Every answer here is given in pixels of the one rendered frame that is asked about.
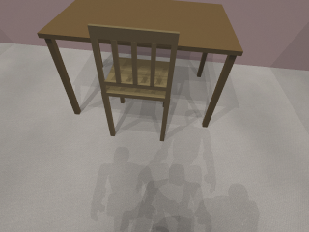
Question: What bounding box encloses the chair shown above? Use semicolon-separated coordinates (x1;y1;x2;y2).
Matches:
87;23;180;142

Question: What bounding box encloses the table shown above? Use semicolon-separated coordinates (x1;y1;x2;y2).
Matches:
37;0;243;128

